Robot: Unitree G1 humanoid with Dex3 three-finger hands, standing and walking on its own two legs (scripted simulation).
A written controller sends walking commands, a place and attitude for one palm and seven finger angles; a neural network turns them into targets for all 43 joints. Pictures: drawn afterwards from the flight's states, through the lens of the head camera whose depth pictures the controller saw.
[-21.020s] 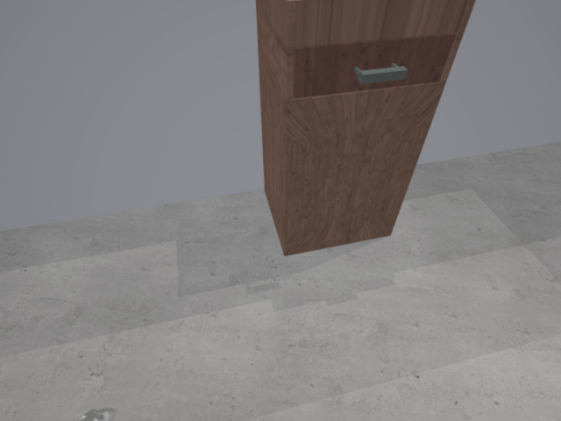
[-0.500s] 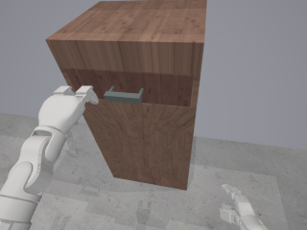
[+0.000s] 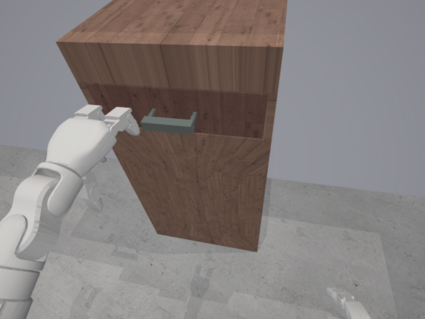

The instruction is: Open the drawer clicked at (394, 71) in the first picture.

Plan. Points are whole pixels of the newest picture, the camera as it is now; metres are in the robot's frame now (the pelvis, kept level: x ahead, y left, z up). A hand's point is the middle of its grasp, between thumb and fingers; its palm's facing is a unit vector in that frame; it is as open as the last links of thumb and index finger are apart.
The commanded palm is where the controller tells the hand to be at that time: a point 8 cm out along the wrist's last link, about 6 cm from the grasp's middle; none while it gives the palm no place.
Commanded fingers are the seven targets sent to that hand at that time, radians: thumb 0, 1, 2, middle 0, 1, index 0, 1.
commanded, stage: raise the hand with hooked fingers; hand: left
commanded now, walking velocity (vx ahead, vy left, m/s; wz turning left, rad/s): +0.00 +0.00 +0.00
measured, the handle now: (170, 119) +0.55 +0.20 +0.06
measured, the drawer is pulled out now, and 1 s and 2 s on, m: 0.00 0.00 0.00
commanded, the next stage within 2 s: move the hooked fingers above the handle in 0.02 s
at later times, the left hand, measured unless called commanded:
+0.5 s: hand (121, 144) +0.36 +0.22 +0.16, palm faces +0.06 -0.03 -1.00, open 13.8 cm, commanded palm +0.33 +0.23 +0.21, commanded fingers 0.00 -0.50 0.30 -0.30 -1.20 -0.30 -1.20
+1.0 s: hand (134, 127) +0.42 +0.22 +0.14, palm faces +0.07 -0.02 -1.00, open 13.8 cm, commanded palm +0.40 +0.22 +0.19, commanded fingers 0.00 -0.50 0.30 -0.30 -1.20 -0.30 -1.20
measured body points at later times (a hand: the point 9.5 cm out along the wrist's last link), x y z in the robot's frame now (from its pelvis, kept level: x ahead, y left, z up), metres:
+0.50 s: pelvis +0.00 -0.02 +0.00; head +0.02 -0.06 +0.45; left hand +0.35 +0.22 +0.21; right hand +0.18 -0.25 -0.12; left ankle -0.02 +0.10 -0.74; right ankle +0.04 -0.12 -0.75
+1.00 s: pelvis +0.02 +0.00 +0.00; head +0.05 -0.04 +0.45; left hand +0.41 +0.22 +0.20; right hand +0.16 -0.25 -0.14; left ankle -0.02 +0.10 -0.74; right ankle +0.04 -0.12 -0.74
